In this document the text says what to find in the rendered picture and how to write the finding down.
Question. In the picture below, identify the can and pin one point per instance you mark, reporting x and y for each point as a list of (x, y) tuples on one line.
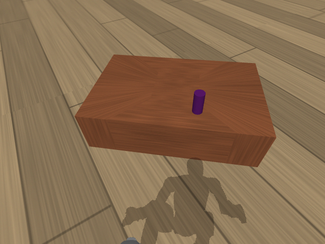
[(198, 101)]

